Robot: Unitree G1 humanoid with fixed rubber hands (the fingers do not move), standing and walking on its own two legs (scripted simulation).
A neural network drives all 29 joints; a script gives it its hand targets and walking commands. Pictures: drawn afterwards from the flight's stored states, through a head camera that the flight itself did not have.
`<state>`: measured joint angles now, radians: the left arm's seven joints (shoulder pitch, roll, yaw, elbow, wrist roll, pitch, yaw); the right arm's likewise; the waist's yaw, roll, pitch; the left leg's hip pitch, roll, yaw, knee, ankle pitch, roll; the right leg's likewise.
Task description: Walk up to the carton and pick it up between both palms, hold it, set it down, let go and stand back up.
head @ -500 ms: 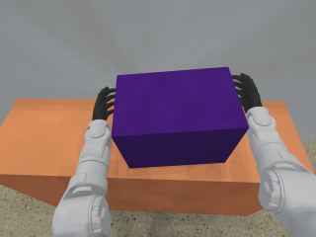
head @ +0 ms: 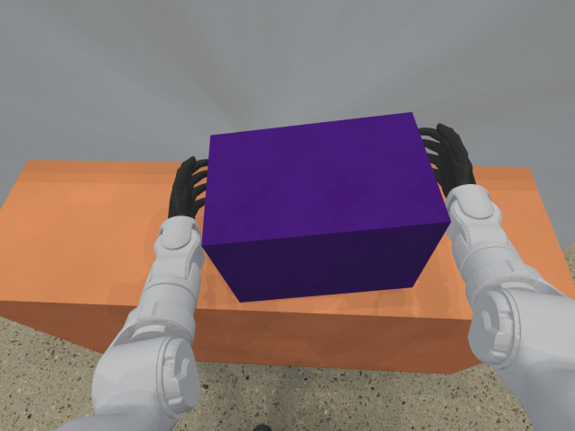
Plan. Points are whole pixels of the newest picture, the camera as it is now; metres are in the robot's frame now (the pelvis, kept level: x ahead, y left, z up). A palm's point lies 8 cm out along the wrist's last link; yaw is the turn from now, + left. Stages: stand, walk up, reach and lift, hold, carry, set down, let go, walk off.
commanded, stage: set down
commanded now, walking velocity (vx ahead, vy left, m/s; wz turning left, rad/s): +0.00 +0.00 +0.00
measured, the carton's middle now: (317, 216) +0.43 +0.01 -0.02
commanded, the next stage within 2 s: none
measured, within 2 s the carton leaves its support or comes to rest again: rests again in 0.22 s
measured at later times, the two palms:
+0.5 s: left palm (189, 211) +0.40 +0.21 +0.02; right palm (453, 189) +0.45 -0.18 +0.03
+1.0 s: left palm (191, 212) +0.40 +0.20 +0.02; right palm (454, 192) +0.45 -0.18 +0.03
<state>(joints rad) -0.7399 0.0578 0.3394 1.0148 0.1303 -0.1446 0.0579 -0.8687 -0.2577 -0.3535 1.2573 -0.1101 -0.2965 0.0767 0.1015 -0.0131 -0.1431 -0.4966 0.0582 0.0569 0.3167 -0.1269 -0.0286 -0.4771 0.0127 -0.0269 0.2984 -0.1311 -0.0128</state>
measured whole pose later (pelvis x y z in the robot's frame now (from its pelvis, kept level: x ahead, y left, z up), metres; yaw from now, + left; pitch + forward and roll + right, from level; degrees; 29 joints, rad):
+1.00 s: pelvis +0.00 +0.00 -0.01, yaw +0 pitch +22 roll -1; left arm -0.81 0.07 0.38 1.19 0.11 -0.37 0.06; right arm -0.91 -0.28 -0.42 1.36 -0.17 -0.42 0.08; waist 0.10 0.01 -0.17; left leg -0.61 0.06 0.07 0.36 -0.13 -0.02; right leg -0.59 0.01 -0.04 0.33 -0.13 -0.01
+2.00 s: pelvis +0.00 +0.00 -0.02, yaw -2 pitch +30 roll -2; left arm -0.90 0.16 0.05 1.37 -0.18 -0.39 0.10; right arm -1.00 -0.37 0.14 1.50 0.34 -0.41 0.07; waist 0.15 0.02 -0.28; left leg -0.85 0.10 0.07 0.55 -0.21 -0.03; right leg -0.82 0.04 -0.03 0.47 -0.18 -0.02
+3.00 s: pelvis -0.04 +0.00 -0.03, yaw -1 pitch +24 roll -1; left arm -1.06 0.35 -0.10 1.17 -0.39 0.01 0.08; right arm -1.19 -0.68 0.33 1.43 0.64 -0.07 0.19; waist 0.16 0.00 -0.25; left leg -0.82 0.09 0.04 0.60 -0.20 -0.03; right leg -0.79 0.04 -0.03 0.55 -0.18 -0.02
